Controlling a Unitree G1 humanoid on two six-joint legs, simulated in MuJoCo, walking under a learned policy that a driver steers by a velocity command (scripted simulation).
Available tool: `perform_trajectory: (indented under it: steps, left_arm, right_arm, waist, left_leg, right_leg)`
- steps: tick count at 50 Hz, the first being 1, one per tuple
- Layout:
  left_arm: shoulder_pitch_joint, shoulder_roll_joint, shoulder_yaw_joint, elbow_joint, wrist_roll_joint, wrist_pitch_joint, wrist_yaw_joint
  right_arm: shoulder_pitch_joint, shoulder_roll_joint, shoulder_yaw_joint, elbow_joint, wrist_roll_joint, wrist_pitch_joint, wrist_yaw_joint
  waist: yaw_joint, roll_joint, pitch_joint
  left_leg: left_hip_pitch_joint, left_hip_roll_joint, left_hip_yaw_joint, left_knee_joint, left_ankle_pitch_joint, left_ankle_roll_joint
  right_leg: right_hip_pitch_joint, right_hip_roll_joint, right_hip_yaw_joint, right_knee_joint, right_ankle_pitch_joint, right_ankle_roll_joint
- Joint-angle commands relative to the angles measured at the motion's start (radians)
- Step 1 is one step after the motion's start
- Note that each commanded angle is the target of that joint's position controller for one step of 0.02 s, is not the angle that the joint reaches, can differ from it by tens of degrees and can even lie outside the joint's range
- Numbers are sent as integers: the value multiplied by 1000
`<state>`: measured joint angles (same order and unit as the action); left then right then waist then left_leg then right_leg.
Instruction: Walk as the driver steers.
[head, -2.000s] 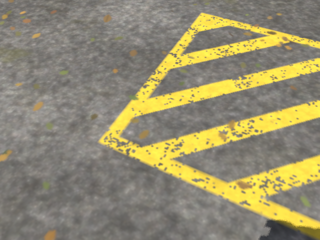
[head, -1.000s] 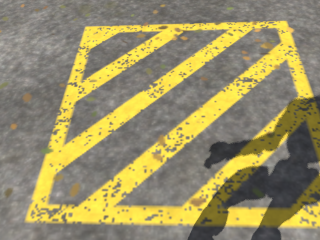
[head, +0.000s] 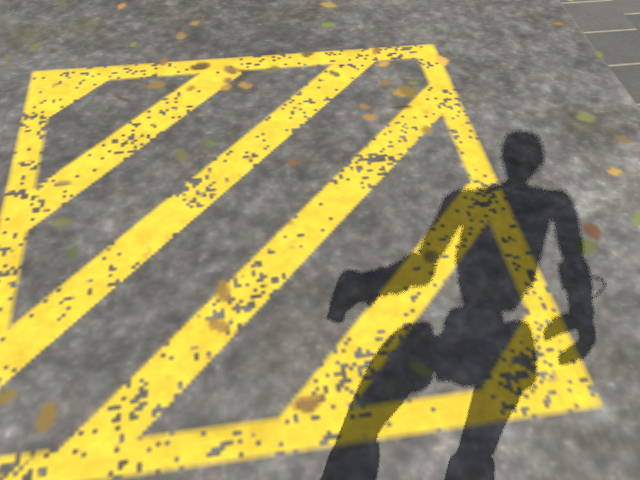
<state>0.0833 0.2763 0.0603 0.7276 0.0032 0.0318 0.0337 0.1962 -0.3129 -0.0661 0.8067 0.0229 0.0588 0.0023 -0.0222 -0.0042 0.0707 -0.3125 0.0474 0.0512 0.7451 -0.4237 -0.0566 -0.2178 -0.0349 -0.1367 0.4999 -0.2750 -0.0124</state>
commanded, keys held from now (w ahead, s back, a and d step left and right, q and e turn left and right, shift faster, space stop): q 0.48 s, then no key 0.34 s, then e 0.18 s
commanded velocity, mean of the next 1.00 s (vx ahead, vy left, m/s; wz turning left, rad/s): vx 0.00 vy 0.00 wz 0.34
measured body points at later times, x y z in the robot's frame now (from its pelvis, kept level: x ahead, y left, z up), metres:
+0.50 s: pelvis +0.01 +0.02 +0.01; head +0.04 +0.05 +0.46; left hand +0.08 +0.34 -0.10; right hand +0.23 -0.22 -0.08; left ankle -0.02 +0.10 -0.73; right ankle +0.08 -0.13 -0.70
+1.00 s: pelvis +0.02 +0.01 +0.00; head +0.04 +0.02 +0.45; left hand +0.04 +0.30 -0.12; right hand +0.24 -0.21 -0.11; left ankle -0.05 +0.12 -0.73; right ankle +0.08 -0.11 -0.73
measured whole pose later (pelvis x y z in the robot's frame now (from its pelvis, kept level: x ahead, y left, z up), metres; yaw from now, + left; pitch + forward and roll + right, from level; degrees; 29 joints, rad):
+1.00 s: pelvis +0.02 +0.01 +0.00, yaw +20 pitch -1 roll +1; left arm 0.16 0.28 0.03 0.83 -0.01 -0.01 -0.01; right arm 0.19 -0.28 -0.05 0.76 -0.01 0.04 -0.03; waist 0.02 -0.03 0.06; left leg -0.17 -0.01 -0.03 0.48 -0.30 -0.01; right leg -0.25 0.00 0.09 0.53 -0.26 0.02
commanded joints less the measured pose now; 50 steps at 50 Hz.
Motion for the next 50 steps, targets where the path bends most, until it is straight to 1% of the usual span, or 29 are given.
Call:
perform_trajectory:
  steps: [1, 2, 3, 4, 5, 6, 7, 8, 10, 18, 21, 25, 27, 28, 29, 30, 31, 32, 33, 35, 39, 41, 42, 44, 45, 46, 47, 48, 50]
  left_arm:
    - [-41, 169, 51, -45, -23, -4, 7]
    - [14, 141, 48, -22, -21, -5, 4]
    - [-7, 76, 27, -65, 33, -9, -1]
    - [-118, 95, 31, -98, 20, -13, 7]
    - [-108, 131, 43, -87, -2, -11, 10]
    - [-84, 142, 50, -72, -9, -10, 12]
    - [-65, 148, 56, -51, -5, -9, 19]
    - [-52, 154, 60, -44, 1, -9, 23]
    - [-24, 138, 59, -33, -4, -14, 18]
    - [-46, 124, 53, -37, -9, -33, 13]
    - [-45, 128, 51, -38, -11, -46, 4]
    - [-8, 141, 52, -33, -17, -66, -13]
    - [34, 140, 51, -20, -18, -74, -25]
    - [65, 134, 50, -9, -15, -78, -30]
    - [73, 149, 51, -7, -5, -81, -31]
    - [65, 205, 55, -25, 14, -78, -26]
    - [44, 238, 55, -21, 39, -72, -27]
    - [43, 192, 43, -23, 29, -76, -29]
    - [23, 168, 34, -26, 16, -79, -27]
    - [-8, 144, 23, -19, -7, -77, -23]
    - [10, 131, 10, 12, -1, -60, -18]
    - [34, 155, 14, 23, 0, -47, -18]
    - [48, 150, 10, 32, -2, -44, -20]
    - [50, 149, 3, 47, -21, -44, -28]
    - [76, 152, 1, 52, -20, -55, -32]
    - [78, 151, -2, 41, 0, -69, -43]
    - [64, 129, -4, 38, -12, -73, -44]
    - [25, 144, -3, 34, -13, -69, -41]
    - [10, 148, 7, 23, -26, -52, -33]
  right_arm:
    - [64, -91, -26, -56, -3, -11, 14]
    - [81, -138, -41, -58, -10, -14, 7]
    - [97, -274, -73, -79, -9, -20, -14]
    - [115, -268, -63, -100, -51, -44, 0]
    - [76, -242, -56, -109, -55, -67, 7]
    - [27, -218, -53, -112, -35, -79, 3]
    - [-13, -187, -45, -119, -14, -79, -4]
    - [-33, -166, -36, -125, -3, -75, -13]
    - [-17, -155, -30, -135, -9, -68, -24]
    - [-9, -191, -43, -158, -11, -45, -36]
    - [-27, -199, -47, -168, -13, -38, -31]
    - [-65, -195, -45, -185, -10, -27, -26]
    - [-85, -177, -37, -190, -5, -22, -28]
    - [-97, -165, -31, -192, 1, -18, -33]
    - [-73, -144, -23, -185, 0, -18, -36]
    - [-16, -95, -6, -181, -24, -23, -34]
    - [11, -107, -12, -189, -17, -29, -37]
    - [20, -177, -31, -180, -28, -32, -40]
    - [7, -212, -48, -165, -16, -31, -41]
    - [-1, -168, -44, -142, -16, -17, -46]
    - [-34, -71, -8, -143, -13, -19, -35]
    - [-57, -60, 0, -141, -10, -24, -32]
    - [-46, -58, -1, -128, -10, -26, -33]
    - [6, -70, -7, -95, -20, -28, -34]
    - [8, -121, -17, -99, -29, -29, -41]
    - [26, -194, -33, -108, -37, -25, -52]
    - [24, -209, -41, -90, -37, -21, -47]
    - [2, -165, -33, -105, -37, -24, -40]
    - [7, -165, -36, -100, -38, -28, -46]
  waist:
    - [-26, -112, -133]
    - [-18, -4, -126]
    - [11, 315, -126]
    - [-60, 249, -159]
    - [-40, 137, -140]
    - [-9, 102, -112]
    - [6, 75, -98]
    - [16, 88, -97]
    - [21, 107, -128]
    - [-8, 141, -99]
    - [-13, 153, -98]
    - [-5, 163, -134]
    - [14, 162, -157]
    - [36, 156, -159]
    - [37, 124, -157]
    - [-3, -58, -187]
    - [-36, -223, -125]
    - [-14, -194, -132]
    - [-7, -144, -107]
    - [-7, -119, -88]
    - [15, -160, -110]
    - [46, -176, -125]
    - [46, -174, -130]
    - [10, -152, -109]
    - [20, -112, -122]
    - [37, 1, -153]
    - [40, 138, -157]
    - [17, 124, -126]
    - [10, 160, -74]
  left_leg:
    - [90, -30, 38, -229, 182, 61]
    - [183, -1, -64, -346, 378, 107]
    - [340, 262, -441, -374, 802, 244]
    - [281, 362, -595, -419, 817, 421]
    - [275, 326, -516, -428, 741, 413]
    - [270, 264, -439, -421, 654, 355]
    - [272, 223, -398, -418, 598, 308]
    - [263, 196, -374, -421, 602, 287]
    - [268, 167, -349, -422, 643, 285]
    - [248, 130, -423, -419, 440, 285]
    - [203, 121, -471, -401, 424, 290]
    - [209, 120, -535, -343, 559, 284]
    - [211, 105, -543, -296, 623, 261]
    - [191, 81, -535, -273, 591, 232]
    - [144, 45, -512, -245, 480, 187]
    - [63, -50, -402, -94, 219, 127]
    - [-102, -195, -276, 42, -209, 69]
    - [-119, -141, -257, 232, -273, 22]
    - [-134, -127, -257, 324, -214, 5]
    - [-159, -114, -263, 344, -118, -27]
    - [-54, -69, -155, 89, -58, -51]
    - [18, -57, -106, -62, -32, -48]
    - [65, -56, -103, -159, 20, -43]
    - [202, -71, -80, -436, 261, -10]
    - [298, -25, -134, -430, 372, 19]
    - [365, 68, -190, -344, 573, 61]
    - [291, 92, -202, -330, 477, 130]
    - [254, 107, -228, -364, 390, 161]
    - [227, 144, -258, -392, 353, 182]
  right_leg:
    - [79, -251, 150, -19, 389, -146]
    - [-9, -184, 74, 116, 216, -61]
    - [-303, -31, -22, 421, -246, 62]
    - [-391, 65, 142, 616, -458, 76]
    - [-417, 35, 198, 696, -405, 67]
    - [-432, 14, 212, 690, -306, 59]
    - [-442, 3, 217, 659, -234, 62]
    - [-423, -1, 222, 641, -173, 72]
    - [-381, 22, 216, 645, -100, 91]
    - [-332, 43, 238, 344, -53, 127]
    - [-268, 58, 244, 261, -68, 122]
    - [-180, 72, 240, 155, -86, 102]
    - [-100, 69, 222, 35, -21, 84]
    - [-28, 64, 209, -85, 91, 68]
    - [57, 16, 242, -170, 238, 42]
    - [155, -161, 426, -196, 420, -24]
    - [143, -296, 600, -183, 597, -200]
    - [89, -363, 652, -192, 535, -299]
    - [80, -309, 580, -189, 468, -279]
    - [93, -219, 466, -173, 376, -205]
    - [118, -149, 345, -150, 465, -190]
    - [122, -153, 350, -136, 496, -193]
    - [115, -149, 365, -129, 490, -189]
    - [60, -119, 371, -117, 451, -148]
    - [-4, -109, 379, -118, 398, -103]
    - [-66, -63, 333, -67, 305, -57]
    - [-66, 21, 236, -35, 100, -9]
    - [-78, 41, 217, 17, 50, 19]
    - [-152, 53, 197, 110, 56, 21]
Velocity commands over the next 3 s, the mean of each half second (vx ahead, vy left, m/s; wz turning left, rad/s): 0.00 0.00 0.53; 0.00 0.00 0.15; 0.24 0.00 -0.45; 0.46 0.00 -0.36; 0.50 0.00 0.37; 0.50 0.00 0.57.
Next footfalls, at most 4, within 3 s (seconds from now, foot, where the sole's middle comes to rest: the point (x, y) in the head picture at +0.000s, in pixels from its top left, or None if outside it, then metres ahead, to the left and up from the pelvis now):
0.04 left None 0.02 0.11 -0.77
0.60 right None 0.11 -0.10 -0.77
0.90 left None -0.01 0.14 -0.77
1.26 right None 0.11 -0.10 -0.77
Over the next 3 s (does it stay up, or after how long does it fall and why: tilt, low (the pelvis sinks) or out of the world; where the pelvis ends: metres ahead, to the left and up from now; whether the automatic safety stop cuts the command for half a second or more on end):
stays up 0.93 0.04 0.01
